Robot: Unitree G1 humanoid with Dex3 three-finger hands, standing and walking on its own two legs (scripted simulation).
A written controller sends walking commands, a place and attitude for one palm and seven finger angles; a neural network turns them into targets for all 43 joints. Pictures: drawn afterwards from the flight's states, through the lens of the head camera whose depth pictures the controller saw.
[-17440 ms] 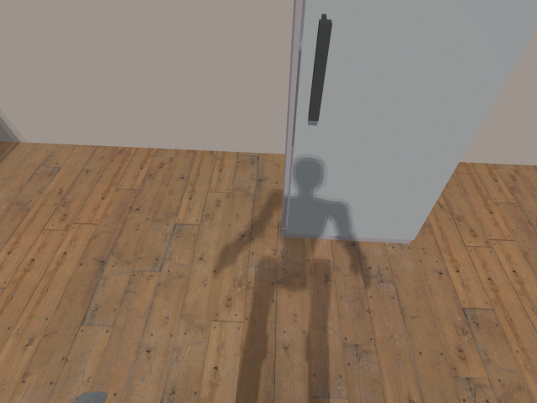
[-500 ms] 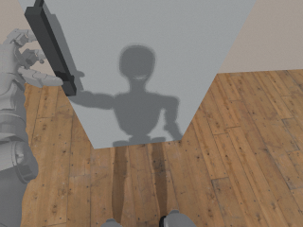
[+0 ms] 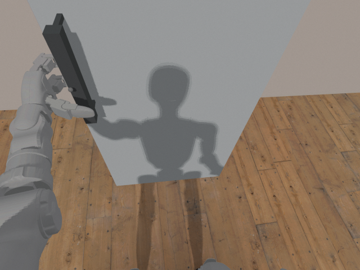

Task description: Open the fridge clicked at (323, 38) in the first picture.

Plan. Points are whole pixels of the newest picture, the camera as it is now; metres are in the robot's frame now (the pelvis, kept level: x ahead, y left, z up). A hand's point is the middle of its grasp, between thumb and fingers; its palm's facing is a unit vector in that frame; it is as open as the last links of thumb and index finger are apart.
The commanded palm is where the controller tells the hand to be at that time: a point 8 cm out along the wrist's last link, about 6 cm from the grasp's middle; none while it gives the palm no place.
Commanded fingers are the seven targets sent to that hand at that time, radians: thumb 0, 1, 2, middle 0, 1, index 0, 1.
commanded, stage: slide the fingers in behind the handle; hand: left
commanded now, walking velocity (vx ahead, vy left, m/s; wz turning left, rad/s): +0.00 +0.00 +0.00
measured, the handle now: (77, 76) +0.52 +0.23 +0.11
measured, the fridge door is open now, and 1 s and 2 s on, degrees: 0 0 0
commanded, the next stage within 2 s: grip the handle and tug to test in 1.20 s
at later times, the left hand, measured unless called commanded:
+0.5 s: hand (83, 90) +0.47 +0.20 +0.12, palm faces +0.12 -0.99 -0.01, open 14.0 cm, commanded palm +0.44 +0.25 +0.12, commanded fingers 0.00 -0.50 0.30 -0.30 -1.20 -0.30 -1.20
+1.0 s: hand (84, 89) +0.47 +0.20 +0.12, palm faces +0.12 -0.99 -0.02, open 14.1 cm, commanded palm +0.44 +0.23 +0.12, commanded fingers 0.00 -0.50 0.30 -0.30 -1.20 -0.30 -1.20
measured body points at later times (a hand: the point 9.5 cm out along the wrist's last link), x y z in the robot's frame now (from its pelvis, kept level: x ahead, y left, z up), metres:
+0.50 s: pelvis -0.01 -0.01 +0.00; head +0.06 +0.00 +0.45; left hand +0.45 +0.25 +0.13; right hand +0.04 -0.28 -0.11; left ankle -0.02 +0.13 -0.71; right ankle +0.03 -0.14 -0.71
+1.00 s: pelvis -0.02 -0.01 +0.00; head +0.06 +0.01 +0.44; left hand +0.46 +0.25 +0.13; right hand +0.03 -0.27 -0.12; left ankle -0.02 +0.13 -0.71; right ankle +0.03 -0.14 -0.71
